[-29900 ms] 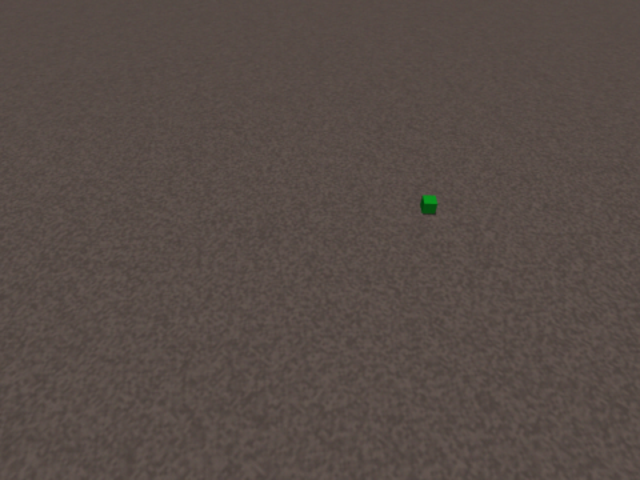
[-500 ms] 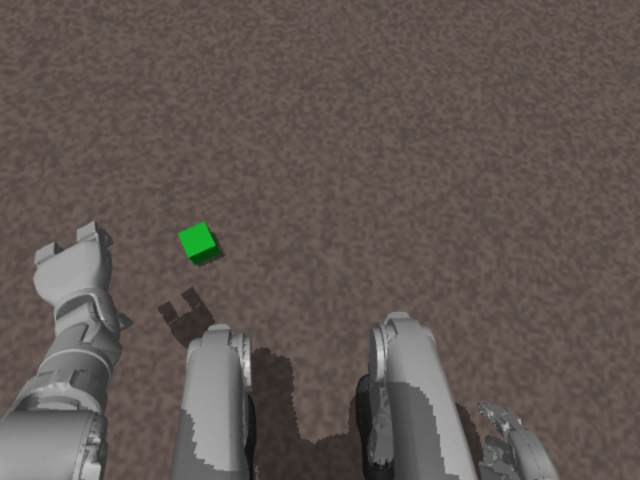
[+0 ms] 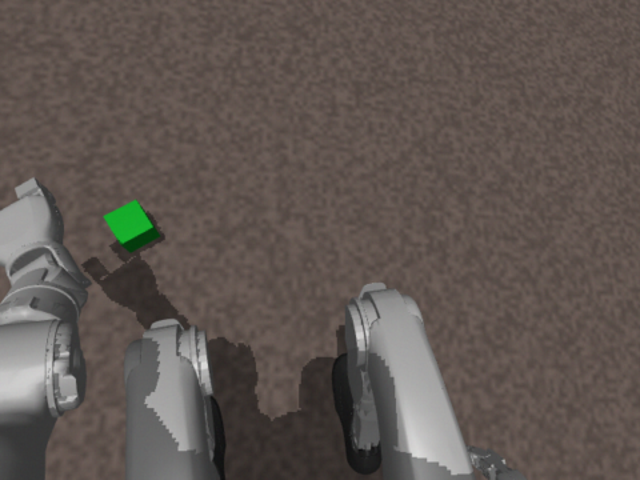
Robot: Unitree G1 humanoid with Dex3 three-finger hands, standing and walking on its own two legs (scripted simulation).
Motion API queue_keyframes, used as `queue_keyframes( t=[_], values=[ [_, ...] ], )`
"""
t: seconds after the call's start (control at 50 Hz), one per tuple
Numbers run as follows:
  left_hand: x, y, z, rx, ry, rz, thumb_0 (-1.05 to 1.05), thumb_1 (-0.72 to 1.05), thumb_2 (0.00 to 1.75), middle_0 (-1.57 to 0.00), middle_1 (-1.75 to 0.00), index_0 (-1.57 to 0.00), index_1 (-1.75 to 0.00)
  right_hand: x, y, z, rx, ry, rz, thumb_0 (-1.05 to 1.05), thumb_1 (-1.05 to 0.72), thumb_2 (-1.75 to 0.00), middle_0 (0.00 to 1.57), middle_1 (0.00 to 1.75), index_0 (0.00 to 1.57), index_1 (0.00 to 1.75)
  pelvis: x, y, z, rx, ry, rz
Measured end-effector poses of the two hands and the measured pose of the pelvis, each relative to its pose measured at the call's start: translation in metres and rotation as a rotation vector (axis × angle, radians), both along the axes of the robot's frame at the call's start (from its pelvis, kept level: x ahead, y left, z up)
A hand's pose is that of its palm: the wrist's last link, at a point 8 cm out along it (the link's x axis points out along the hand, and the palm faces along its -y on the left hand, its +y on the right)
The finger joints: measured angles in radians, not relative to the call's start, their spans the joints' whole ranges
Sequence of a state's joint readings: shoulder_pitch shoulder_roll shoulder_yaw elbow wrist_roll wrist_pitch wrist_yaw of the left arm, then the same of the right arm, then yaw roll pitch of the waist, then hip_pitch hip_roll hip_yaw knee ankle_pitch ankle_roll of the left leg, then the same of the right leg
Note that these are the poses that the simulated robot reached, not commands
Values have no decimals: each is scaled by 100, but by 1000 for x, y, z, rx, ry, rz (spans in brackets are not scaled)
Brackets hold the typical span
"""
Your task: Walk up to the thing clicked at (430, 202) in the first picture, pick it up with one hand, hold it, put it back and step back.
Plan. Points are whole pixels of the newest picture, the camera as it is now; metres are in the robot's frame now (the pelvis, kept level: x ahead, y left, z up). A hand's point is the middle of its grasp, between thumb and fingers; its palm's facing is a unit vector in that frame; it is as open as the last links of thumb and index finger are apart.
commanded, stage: rise first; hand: left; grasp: from above
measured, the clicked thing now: (133, 226) +0.52 +0.23 -0.35
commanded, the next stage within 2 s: none
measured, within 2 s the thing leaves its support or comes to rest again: neither
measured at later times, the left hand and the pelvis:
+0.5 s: hand (74, 240) +0.46 +0.28 -0.21, palm faces -0.35 -0.24 -0.91, open 13.1 cm; pelvis +0.00 +0.00 -0.04, yaw -1 degrees
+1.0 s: hand (80, 235) +0.48 +0.28 -0.23, palm faces -0.35 -0.23 -0.91, open 12.9 cm; pelvis +0.00 +0.00 -0.05, yaw -3 degrees
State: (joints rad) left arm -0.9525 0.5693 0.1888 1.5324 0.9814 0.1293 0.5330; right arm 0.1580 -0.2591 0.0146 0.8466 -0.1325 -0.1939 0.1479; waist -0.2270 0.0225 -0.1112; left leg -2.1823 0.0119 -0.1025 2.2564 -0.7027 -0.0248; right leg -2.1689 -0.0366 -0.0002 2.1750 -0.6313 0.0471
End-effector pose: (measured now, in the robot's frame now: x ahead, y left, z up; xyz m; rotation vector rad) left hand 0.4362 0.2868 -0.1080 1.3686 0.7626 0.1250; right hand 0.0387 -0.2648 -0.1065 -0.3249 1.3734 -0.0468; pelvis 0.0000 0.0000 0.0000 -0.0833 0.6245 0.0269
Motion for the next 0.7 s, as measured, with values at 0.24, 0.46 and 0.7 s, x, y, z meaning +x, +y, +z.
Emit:
queue_keyframes(
  t=[0.24,0.46,0.7],
  values=[
    [19,-4,-28,-5,5,-27,0,-37,85,-23,-93,-24,-92,-8,2,-23,49,51,12,0,-90,-90,20,30,20,30,3,0,-24,-4,3,-6],
    [28,-6,-44,-13,1,-27,0,-36,84,-23,-93,-25,-91,-15,0,-31,64,81,24,0,-90,-90,20,30,20,30,4,0,-36,-10,-4,-11],
    [36,-6,-55,-16,2,-35,0,-34,81,-25,-91,-26,-89,-29,-3,-32,60,113,27,0,-90,-90,20,30,20,30,3,0,-46,-22,-15,-17]
  ],
)
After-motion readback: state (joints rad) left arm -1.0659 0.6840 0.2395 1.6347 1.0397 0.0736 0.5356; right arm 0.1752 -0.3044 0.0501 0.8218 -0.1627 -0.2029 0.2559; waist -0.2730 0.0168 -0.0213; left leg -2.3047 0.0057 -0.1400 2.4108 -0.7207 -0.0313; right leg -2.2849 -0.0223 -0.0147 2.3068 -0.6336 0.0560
